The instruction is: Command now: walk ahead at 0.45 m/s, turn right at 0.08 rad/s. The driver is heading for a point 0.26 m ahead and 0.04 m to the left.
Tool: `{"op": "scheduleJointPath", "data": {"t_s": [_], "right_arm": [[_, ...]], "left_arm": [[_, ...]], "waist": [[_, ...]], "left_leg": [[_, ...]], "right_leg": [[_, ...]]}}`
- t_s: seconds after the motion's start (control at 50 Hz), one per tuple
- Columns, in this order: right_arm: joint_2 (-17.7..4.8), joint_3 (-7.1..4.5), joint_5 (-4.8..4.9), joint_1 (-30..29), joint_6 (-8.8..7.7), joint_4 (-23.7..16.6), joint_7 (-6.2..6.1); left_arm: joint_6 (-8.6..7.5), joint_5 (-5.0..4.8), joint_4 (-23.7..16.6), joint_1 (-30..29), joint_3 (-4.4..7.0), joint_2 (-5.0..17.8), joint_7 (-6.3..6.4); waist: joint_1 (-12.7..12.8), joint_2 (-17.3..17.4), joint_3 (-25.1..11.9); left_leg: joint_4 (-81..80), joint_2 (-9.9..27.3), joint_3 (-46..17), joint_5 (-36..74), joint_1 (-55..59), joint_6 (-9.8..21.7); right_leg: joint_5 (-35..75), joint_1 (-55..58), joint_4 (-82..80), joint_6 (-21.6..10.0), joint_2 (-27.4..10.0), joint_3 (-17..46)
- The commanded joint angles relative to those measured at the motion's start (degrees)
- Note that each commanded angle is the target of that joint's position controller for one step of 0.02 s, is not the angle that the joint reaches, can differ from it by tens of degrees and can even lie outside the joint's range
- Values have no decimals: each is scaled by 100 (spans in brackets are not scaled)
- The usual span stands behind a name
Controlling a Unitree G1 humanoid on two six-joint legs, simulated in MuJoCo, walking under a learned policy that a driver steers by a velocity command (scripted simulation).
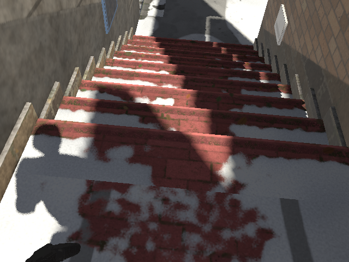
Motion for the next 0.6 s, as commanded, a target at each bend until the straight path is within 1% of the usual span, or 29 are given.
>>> {"op": "scheduleJointPath", "data": {"t_s": [0.02, 0.04, 0.06, 0.08, 0.1, 0.12, 0.14, 0.16, 0.18, 0.2, 0.22, 0.24, 0.26, 0.28, 0.3, 0.32, 0.36, 0.38, 0.42, 0.44, 0.46, 0.48, 0.5, 0.52, 0.54, 0.56, 0.58, 0.6], "right_arm": [[-1146, -216, 44, -54, -24, -245, 8], [-1202, -219, 49, -154, -14, -247, 1], [-1142, -194, 34, -170, -16, -245, -6], [-954, -102, -88, -303, -47, -402, -15], [-335, 111, -153, 298, -168, -535, 29], [-969, -53, -59, 256, -248, -324, 69], [-1163, -136, 46, -188, -230, -498, 64], [-1009, -93, -13, -540, -176, -549, 23], [-871, -84, -91, -694, -105, -572, -4], [-787, -84, -110, -677, -14, -553, -23], [-614, -48, -112, -567, 74, -509, -36], [-473, -18, -146, -438, 140, -463, -53], [-428, -7, -174, -398, 183, -445, -65], [-382, 13, -209, -502, 196, -486, -80], [-363, 35, -240, -696, 200, -538, -79], [-372, 51, -249, -909, 204, -604, -73], [-476, 48, -229, -1243, 196, -708, -39], [-521, 34, -223, -1373, 190, -742, -30], [-598, 6, -234, -1529, 182, -797, -14], [-607, -9, -256, -1503, 171, -786, -6], [-632, -28, -298, -1464, 158, -768, -5], [-843, -70, -338, -1488, 140, -799, -29], [-1192, -141, -338, -1571, 150, -880, -75], [-959, -92, -268, -1728, 207, -860, -115], [-653, -19, -200, -1926, 242, -907, -92], [-527, 19, -204, -2069, 257, -919, -64], [-523, 33, -220, -2144, 250, -940, -34], [-578, 23, -224, -2146, 224, -922, -12]], "left_arm": [[-165, -52, -674, -638, 81, 347, -82], [-165, -49, -591, -258, 154, 475, -70], [-152, 7, -379, 485, 280, 700, -30], [-125, 114, -207, 1552, 382, 1063, -3], [-108, 207, -80, 1934, 489, 1674, -29], [-66, 182, -60, 2065, 364, 1091, -57], [-43, 172, -75, 1510, 247, 932, -58], [-34, 138, -83, 1146, 185, 736, -60], [-26, 108, -61, 833, 147, 602, -77], [-43, 127, -64, 634, 126, 548, -72], [-70, 174, -23, 499, 133, 555, -79], [-118, 193, 32, 405, 118, 517, -84], [-142, 211, 66, 246, 110, 514, -79], [-137, 209, 108, 130, 110, 540, -49], [-116, 191, 155, 89, 125, 592, -23], [-82, 165, 241, 156, 139, 660, 8], [-21, 151, 410, 349, 170, 772, 64], [2, 151, 487, 407, 162, 778, 81], [32, 124, 605, 418, 135, 736, 87], [47, 87, 644, 346, 114, 697, 90], [53, 55, 711, 417, 83, 609, 93], [35, 120, 784, 680, 42, 482, 96], [2, 248, 867, 1224, 28, 423, 87], [39, 263, 958, 1508, -19, 255, 136], [110, 244, 946, 1250, -30, 324, 183], [201, 206, 926, 1058, -8, 401, 223], [286, 187, 955, 976, 18, 479, 249], [349, 196, 961, 954, 36, 533, 258]], "waist": [[206, 1025, 316], [507, 1006, 98], [896, 842, -369], [1423, 539, -1162], [1153, -1308, -2248], [1345, -1051, -2558], [1174, -870, -1566], [1025, -387, -1091], [830, -88, -685], [636, -84, -552], [489, -100, -515], [367, -153, -537], [264, -224, -528], [236, -307, -542], [270, -380, -551], [345, -421, -566], [478, -383, -562], [505, -362, -536], [507, -343, -450], [423, -305, -421], [384, -221, -408], [489, 83, -466], [852, 654, -677], [966, 1116, -846], [862, 1059, -694], [822, 952, -570], [781, 829, -423], [752, 762, -362]], "left_leg": [[-224, 1379, -954, 2515, -141, 943], [230, 1301, -790, 3458, -173, 861], [1193, 1021, -468, 4571, -373, 692], [2749, 761, -259, 3894, -1346, 424], [5066, -125, -16, -17, -3427, 1], [5704, -130, -790, -1321, -3753, -4], [5851, 124, -602, -1045, -4029, -38], [5534, 353, -412, -735, -3942, -76], [5054, 484, -312, -498, -3806, -119], [4738, 573, -317, -278, -3375, -136], [4496, 524, -250, -34, -2981, -182], [4177, 501, -219, 112, -2657, -229], [3761, 456, -175, 269, -2424, -281], [3309, 427, -143, 472, -2234, -308], [2898, 403, -108, 760, -2087, -312], [2604, 375, -81, 1036, -2001, -307], [2186, 308, -74, 1441, -1883, -266], [2010, 291, -94, 1503, -1834, -236], [1644, 253, -97, 1521, -1662, -123], [1269, 206, -41, 1735, -1419, -34], [809, 169, -19, 2166, -1106, 74], [625, 483, -353, 3460, -680, 193], [854, 1001, -772, 4522, -105, 484], [821, 1253, -1056, 3878, -92, 924], [703, 1157, -1123, 3025, -407, 965], [665, 979, -1026, 2406, -676, 824], [705, 808, -875, 2223, -851, 693], [752, 711, -769, 2199, -915, 602]], "right_leg": [[-350, 489, -477, -275, 271, -331], [-326, 1184, -703, -431, 413, -437], [-81, 2365, -858, -632, 504, -451], [878, 4134, -648, -1021, -308, 393], [1362, 6087, -931, -2054, -2096, 3051], [1789, 6029, -1294, -2193, -2190, 3711], [2688, 5291, -1245, -1941, -1926, 2570], [3260, 4583, -1262, -1722, -1576, 1822], [3360, 3900, -1420, -1555, -1313, 1430], [3329, 3331, -1650, -1458, -1148, 1185], [3413, 2899, -1825, -1443, -1069, 1012], [3624, 2610, -1925, -1485, -1024, 812], [3748, 2367, -1968, -1481, -956, 584], [3752, 2224, -1977, -1446, -894, 407], [3679, 2168, -1968, -1392, -832, 272], [3554, 2184, -1970, -1354, -821, 229], [3118, 2263, -1939, -1292, -846, 270], [2860, 2304, -1917, -1274, -876, 323], [2248, 2327, -1797, -1205, -913, 438], [1806, 2279, -1641, -1101, -840, 440], [1271, 2240, -1442, -922, -667, 430], [604, 2148, -1186, -641, -397, 351], [-560, 1840, -897, -353, 28, 129], [-1503, 1759, -798, -115, 214, -79], [-1515, 1868, -826, -5, 175, -93], [-1354, 1965, -880, 8, 160, -100], [-1209, 2022, -916, -14, 155, -85], [-1067, 2074, -948, -29, 134, -55]]}}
